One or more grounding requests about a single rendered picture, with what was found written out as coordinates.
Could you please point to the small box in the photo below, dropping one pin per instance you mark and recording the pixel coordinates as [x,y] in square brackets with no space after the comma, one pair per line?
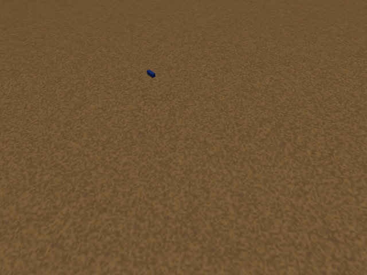
[150,73]

